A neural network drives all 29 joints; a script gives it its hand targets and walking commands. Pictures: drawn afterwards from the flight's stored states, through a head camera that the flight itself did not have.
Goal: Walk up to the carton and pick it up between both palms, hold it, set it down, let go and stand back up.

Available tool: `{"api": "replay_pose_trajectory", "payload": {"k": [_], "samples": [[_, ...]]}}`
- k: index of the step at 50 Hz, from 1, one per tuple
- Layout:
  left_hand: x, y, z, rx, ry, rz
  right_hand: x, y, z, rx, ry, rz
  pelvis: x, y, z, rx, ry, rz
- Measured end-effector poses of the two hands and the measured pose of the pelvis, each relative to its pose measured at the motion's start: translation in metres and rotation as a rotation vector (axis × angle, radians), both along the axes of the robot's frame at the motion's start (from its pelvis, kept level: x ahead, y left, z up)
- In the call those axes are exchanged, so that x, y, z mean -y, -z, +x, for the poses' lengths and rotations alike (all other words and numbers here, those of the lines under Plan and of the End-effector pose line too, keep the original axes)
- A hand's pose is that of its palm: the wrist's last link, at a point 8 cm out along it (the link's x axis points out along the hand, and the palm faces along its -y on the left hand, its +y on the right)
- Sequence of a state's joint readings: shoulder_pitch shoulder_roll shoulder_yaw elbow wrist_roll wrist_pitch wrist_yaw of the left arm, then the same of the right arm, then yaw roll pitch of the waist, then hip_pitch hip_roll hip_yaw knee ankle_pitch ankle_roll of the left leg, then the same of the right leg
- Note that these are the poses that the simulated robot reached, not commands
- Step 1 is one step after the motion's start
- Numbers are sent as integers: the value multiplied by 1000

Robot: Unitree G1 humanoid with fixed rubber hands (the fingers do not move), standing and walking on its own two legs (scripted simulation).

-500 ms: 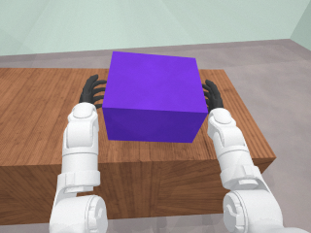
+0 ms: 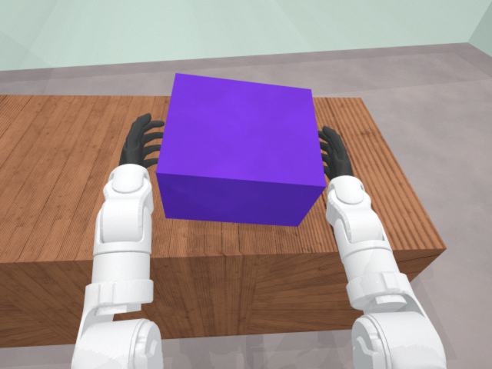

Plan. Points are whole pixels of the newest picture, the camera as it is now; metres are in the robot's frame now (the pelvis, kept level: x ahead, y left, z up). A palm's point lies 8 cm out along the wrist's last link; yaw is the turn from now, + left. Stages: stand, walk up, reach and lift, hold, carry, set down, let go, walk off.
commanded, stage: hold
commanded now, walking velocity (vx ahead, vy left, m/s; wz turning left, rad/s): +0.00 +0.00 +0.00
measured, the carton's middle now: (239, 153) +0.44 +0.02 +0.13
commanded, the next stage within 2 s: set down in 1.12 s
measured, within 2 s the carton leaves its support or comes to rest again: neither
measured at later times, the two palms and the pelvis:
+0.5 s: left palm (134, 170) +0.37 +0.18 +0.15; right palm (342, 178) +0.38 -0.14 +0.13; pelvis -0.01 +0.01 +0.00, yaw -1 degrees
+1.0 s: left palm (135, 163) +0.38 +0.18 +0.16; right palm (343, 171) +0.39 -0.14 +0.14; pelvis -0.01 +0.00 +0.00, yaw -1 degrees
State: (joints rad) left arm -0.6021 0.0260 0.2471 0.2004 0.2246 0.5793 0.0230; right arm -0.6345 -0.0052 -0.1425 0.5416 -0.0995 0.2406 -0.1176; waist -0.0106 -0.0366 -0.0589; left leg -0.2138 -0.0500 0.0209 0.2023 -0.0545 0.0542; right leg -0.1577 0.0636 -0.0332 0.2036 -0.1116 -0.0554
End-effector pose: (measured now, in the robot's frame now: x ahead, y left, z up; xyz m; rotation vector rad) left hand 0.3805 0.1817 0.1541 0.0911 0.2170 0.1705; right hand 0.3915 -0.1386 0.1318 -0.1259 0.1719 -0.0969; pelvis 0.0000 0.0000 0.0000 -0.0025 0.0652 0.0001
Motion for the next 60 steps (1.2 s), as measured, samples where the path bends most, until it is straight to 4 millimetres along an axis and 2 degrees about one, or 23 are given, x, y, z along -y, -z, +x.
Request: {"api": "replay_pose_trajectory", "payload": {"k": [17, 30, 39, 49, 54, 58, 60], "samples": [[2, 7, -6, -20, 16, -5, 2, 4, -6, -17, 9, -16, -8, 0, -5, -12, 4, -6], [3, -7, -15, 3, 13, 3, 3, -7, -15, 4, 8, -12, -11, 0, -12, 11, 14, -10], [1, -10, -13, -18, -4, 7, 2, -9, -10, -25, -22, 11, -11, 1, -16, 34, 10, -10], [2, -7, -3, 2, 0, -8, 5, -10, -2, -14, -37, -22, -5, 1, -7, 2, 11, -7], [1, 2, 0, -13, 17, -21, 5, -1, -4, -28, -30, -32, -3, 0, -2, 6, 12, -5], [1, 6, -3, 1, 16, -10, 2, 4, -11, -17, -7, -17, -2, 0, 2, -1, 14, -4], [0, 7, -13, -3, 1, -2, -1, 9, -20, -25, 20, 32, -2, -2, 6, 23, 21, -9]]}}
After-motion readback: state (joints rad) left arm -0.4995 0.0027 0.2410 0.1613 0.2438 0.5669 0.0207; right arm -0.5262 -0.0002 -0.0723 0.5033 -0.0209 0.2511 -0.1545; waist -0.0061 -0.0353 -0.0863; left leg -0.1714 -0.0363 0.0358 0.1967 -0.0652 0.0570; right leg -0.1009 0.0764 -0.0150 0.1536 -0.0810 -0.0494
